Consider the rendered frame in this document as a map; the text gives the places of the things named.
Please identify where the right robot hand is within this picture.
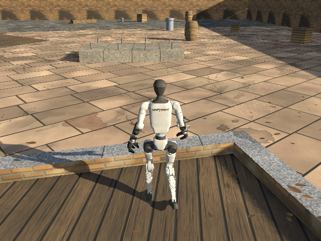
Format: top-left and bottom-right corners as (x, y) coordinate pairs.
(176, 132), (188, 140)

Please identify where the robot left thigh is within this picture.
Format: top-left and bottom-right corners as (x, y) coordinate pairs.
(143, 140), (154, 171)

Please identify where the robot right upper arm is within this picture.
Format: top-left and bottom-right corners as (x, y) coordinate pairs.
(171, 101), (185, 128)

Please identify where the left robot hand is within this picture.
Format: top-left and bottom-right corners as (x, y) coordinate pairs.
(127, 141), (139, 153)

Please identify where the robot left upper arm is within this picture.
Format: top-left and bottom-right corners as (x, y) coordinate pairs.
(136, 101), (150, 130)

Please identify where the right robot forearm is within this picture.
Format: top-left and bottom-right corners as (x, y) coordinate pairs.
(180, 120), (188, 135)

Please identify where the left robot forearm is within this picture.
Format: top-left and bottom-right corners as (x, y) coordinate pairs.
(129, 122), (140, 143)

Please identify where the robot left foot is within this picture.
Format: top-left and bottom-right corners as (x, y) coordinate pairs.
(146, 189), (153, 201)

